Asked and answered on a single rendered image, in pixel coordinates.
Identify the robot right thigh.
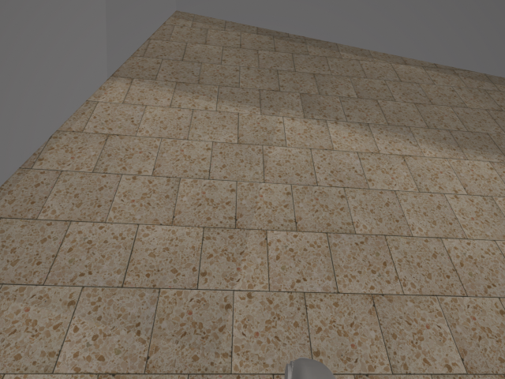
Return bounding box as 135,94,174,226
285,358,336,379

